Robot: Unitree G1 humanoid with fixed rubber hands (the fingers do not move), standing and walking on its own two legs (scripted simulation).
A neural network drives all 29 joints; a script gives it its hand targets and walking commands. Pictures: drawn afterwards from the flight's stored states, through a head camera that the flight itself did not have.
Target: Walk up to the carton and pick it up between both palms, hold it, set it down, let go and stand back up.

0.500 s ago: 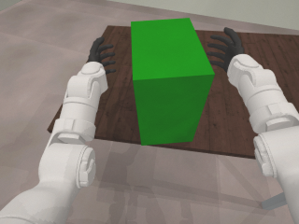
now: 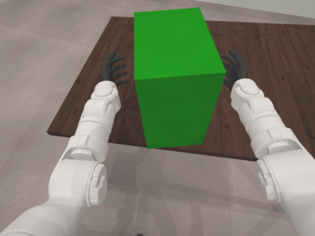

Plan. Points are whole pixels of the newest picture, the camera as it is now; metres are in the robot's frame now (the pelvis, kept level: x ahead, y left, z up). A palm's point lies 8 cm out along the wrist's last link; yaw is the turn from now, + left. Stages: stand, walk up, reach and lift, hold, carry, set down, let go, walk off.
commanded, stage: reach and lift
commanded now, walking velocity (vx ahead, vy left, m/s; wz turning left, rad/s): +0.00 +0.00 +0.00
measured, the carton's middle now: (171, 84) +0.47 +0.03 +0.09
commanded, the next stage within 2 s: none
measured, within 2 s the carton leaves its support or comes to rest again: leaves its support in 2.00 s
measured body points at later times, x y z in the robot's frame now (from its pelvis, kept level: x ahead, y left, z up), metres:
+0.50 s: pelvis +0.00 +0.00 +0.00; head +0.05 -0.01 +0.45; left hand +0.44 +0.16 +0.12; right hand +0.48 -0.09 +0.12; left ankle +0.02 +0.17 -0.74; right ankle +0.00 -0.08 -0.74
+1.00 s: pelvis -0.01 +0.00 +0.00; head +0.04 -0.01 +0.45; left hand +0.43 +0.17 +0.12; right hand +0.47 -0.08 +0.13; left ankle +0.02 +0.16 -0.74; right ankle +0.00 -0.08 -0.74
